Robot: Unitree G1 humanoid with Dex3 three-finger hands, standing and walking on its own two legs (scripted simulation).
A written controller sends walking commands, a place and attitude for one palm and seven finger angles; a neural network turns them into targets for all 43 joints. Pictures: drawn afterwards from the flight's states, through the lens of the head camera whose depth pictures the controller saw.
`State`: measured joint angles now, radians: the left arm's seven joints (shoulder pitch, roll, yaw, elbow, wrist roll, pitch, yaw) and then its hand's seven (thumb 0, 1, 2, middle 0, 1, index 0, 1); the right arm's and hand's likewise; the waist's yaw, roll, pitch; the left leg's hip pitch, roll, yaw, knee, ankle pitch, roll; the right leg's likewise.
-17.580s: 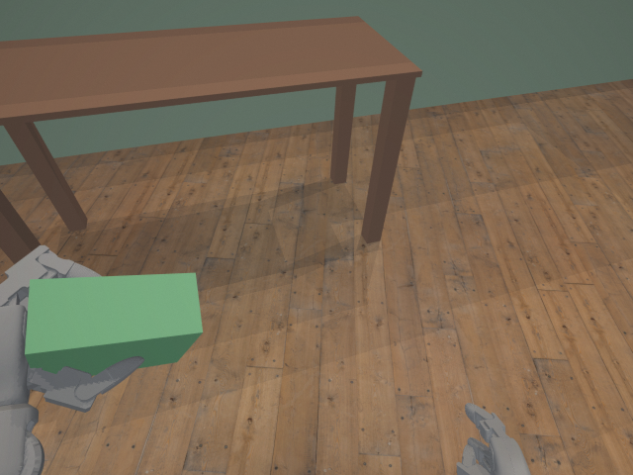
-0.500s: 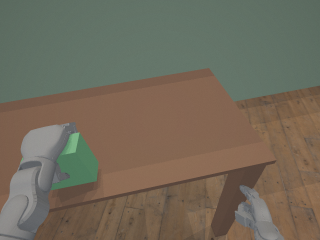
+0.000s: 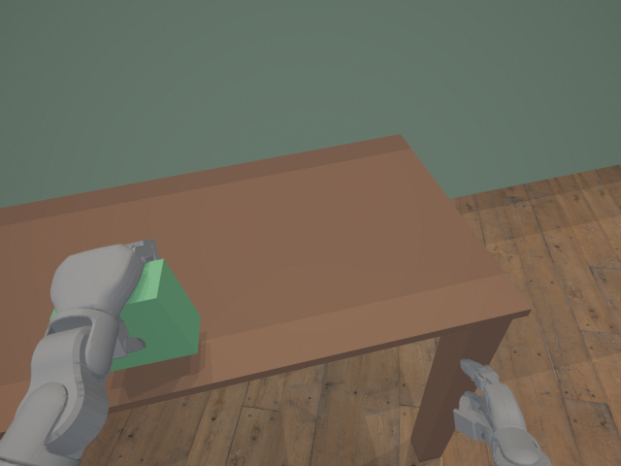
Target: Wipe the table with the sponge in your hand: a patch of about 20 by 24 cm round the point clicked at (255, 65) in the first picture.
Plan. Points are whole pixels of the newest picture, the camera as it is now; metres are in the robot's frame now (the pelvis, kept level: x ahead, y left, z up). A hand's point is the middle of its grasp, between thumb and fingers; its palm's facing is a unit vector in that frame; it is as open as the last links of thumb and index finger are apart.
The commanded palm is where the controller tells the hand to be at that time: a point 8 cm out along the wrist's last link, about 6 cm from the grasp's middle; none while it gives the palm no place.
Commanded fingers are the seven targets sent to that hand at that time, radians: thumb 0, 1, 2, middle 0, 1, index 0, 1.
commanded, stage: lower the sponge onto the table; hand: left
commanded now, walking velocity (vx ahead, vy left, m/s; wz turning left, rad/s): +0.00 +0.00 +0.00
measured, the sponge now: (143, 327) +0.24 +0.27 +0.07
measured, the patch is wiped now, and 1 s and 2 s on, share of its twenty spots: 0.00 0.00 0.35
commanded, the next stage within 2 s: wipe forward along the first lane in 1.34 s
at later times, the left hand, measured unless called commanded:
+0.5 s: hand (122, 298) +0.25 +0.29 +0.12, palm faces +0.01 -0.06 -1.00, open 10.1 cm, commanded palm +0.22 +0.28 +0.18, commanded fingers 0.00 0.10 1.30 -1.20 -1.60 -1.20 -1.60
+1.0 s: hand (130, 314) +0.24 +0.28 +0.10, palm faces +0.02 -0.08 -1.00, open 10.1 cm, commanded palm +0.21 +0.27 +0.16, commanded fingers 0.00 0.10 1.30 -1.20 -1.60 -1.20 -1.60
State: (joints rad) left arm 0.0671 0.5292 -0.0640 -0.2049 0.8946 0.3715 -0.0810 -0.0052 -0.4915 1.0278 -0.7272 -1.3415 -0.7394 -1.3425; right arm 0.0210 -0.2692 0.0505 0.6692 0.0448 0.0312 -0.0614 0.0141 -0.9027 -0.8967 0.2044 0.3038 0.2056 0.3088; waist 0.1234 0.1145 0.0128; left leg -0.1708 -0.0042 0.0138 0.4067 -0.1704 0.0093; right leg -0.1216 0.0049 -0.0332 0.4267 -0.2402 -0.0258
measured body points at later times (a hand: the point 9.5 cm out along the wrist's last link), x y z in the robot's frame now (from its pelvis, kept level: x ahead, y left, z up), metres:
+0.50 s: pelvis +0.00 -0.01 +0.00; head -0.01 -0.05 +0.45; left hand +0.25 +0.28 +0.17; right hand +0.25 -0.21 -0.08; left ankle +0.04 +0.12 -0.74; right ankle +0.00 -0.10 -0.74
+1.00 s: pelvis +0.01 +0.00 +0.00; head -0.01 -0.04 +0.45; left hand +0.23 +0.28 +0.15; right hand +0.25 -0.20 -0.08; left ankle +0.04 +0.12 -0.74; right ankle +0.00 -0.10 -0.74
